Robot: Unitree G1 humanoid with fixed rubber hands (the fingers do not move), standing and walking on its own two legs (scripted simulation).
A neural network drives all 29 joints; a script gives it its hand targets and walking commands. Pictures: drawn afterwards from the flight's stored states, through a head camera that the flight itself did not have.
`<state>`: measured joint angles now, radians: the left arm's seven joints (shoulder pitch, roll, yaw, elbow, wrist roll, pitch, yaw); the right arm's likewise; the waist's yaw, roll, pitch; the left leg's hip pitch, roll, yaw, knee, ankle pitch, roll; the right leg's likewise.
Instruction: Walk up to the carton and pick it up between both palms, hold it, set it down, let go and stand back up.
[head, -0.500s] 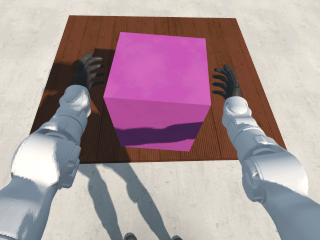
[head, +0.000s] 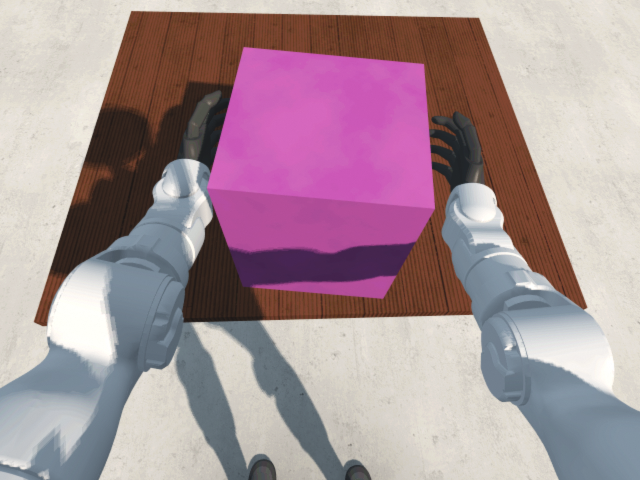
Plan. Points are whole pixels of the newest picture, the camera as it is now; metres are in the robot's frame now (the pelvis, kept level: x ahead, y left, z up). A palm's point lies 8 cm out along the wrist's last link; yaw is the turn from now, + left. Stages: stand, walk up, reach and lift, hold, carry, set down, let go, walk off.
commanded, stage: reach and lift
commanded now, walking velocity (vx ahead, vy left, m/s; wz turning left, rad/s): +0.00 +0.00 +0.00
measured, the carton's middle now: (322, 189) +0.48 +0.01 +0.02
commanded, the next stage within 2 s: none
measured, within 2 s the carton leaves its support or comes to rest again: leaves its support in 1.94 s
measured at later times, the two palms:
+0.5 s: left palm (204, 177) +0.46 +0.15 +0.07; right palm (457, 205) +0.44 -0.15 +0.06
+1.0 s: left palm (205, 180) +0.46 +0.15 +0.07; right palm (458, 208) +0.44 -0.15 +0.06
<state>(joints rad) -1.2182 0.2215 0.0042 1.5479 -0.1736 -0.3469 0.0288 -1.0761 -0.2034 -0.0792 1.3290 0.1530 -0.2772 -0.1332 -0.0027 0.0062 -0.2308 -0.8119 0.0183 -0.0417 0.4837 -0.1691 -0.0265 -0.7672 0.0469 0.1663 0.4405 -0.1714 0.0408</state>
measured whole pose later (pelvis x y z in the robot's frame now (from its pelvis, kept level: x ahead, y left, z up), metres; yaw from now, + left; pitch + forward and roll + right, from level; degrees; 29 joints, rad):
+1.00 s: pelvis -0.01 +0.00 +0.01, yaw +0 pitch +20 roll -1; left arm -1.08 0.10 0.51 1.34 0.35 -0.30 0.01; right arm -0.91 0.09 -0.79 0.95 -0.51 -0.22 -0.05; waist 0.00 -0.01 -0.12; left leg -0.65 0.02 -0.04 0.48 -0.18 -0.03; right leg -0.61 0.05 0.16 0.44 -0.18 0.04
